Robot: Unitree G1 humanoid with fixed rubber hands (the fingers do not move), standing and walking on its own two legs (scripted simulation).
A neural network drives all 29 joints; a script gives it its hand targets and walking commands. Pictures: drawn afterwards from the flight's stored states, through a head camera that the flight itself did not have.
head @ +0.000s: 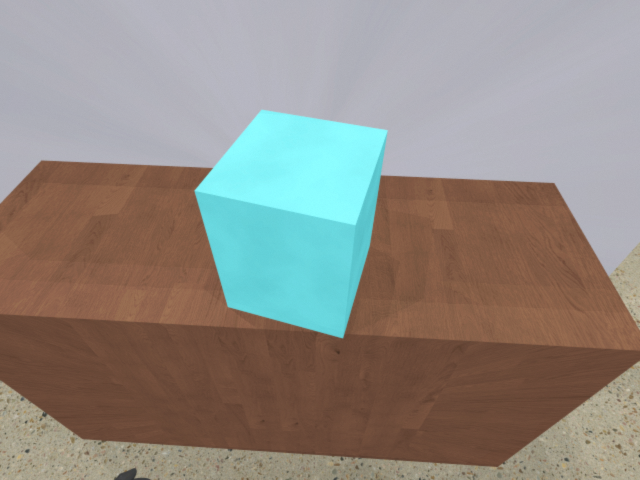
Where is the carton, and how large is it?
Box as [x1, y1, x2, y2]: [195, 110, 387, 337]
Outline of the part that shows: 261,110 195,189 195,194 227,305 233,308 342,337 369,246 387,130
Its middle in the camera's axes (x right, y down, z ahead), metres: -0.03 -0.03 +0.61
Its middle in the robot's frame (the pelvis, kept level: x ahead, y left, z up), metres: +0.48 +0.01 +0.05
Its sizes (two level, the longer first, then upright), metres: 0.210 0.200 0.250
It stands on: a pedestal, 0.69 m high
